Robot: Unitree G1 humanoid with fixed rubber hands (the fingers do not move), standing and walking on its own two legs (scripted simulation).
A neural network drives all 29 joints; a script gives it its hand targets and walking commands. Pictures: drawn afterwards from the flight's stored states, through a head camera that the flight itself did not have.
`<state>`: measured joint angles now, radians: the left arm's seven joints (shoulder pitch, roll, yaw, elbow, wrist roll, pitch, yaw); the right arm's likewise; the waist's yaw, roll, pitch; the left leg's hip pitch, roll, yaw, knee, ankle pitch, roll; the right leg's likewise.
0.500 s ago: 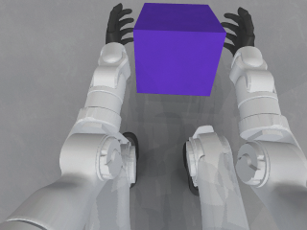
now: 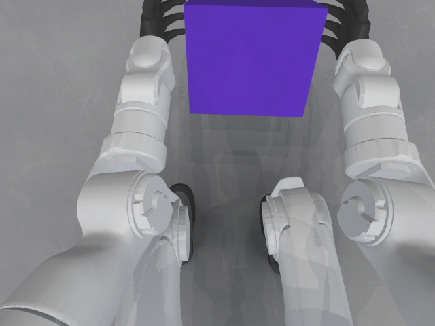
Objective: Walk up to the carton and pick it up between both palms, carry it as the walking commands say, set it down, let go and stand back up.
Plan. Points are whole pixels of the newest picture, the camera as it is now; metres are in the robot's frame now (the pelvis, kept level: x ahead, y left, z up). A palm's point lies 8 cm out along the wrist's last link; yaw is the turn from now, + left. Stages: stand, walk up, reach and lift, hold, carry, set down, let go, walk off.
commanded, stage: set down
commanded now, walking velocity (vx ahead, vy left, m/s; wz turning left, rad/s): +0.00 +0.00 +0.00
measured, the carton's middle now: (246, 46) +0.56 -0.04 -0.24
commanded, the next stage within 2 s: none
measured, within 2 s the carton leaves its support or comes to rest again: rests again in 1.84 s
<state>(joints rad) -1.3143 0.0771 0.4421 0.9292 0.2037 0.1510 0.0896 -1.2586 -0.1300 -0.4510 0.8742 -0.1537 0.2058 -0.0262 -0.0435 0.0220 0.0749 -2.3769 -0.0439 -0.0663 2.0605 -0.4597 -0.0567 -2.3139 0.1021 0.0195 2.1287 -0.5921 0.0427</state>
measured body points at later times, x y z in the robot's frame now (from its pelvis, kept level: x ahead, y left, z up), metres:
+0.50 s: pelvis +0.01 +0.00 +0.00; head +0.35 +0.00 +0.29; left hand +0.56 +0.11 -0.14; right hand +0.54 -0.18 -0.14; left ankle +0.13 +0.13 -0.35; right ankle +0.10 -0.12 -0.35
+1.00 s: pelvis +0.01 +0.00 +0.00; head +0.36 +0.00 +0.28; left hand +0.57 +0.11 -0.15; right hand +0.55 -0.18 -0.14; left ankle +0.13 +0.13 -0.35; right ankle +0.10 -0.12 -0.35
